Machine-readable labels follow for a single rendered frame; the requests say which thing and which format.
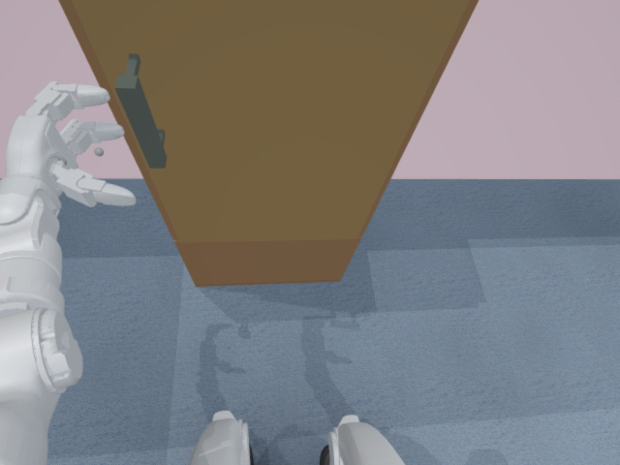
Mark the left robot forearm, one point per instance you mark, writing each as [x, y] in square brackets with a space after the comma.
[30, 256]

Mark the left robot upper arm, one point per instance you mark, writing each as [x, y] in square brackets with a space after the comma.
[39, 359]

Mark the robot left hand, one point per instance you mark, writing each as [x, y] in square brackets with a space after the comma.
[34, 145]

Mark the robot thigh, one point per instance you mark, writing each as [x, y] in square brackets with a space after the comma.
[358, 443]
[223, 442]

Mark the handle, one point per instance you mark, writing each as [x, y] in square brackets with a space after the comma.
[151, 140]

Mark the cupboard door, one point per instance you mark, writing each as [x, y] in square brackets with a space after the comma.
[282, 118]

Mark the left robot thigh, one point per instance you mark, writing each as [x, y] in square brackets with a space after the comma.
[223, 442]

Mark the right robot thigh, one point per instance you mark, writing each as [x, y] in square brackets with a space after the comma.
[358, 443]

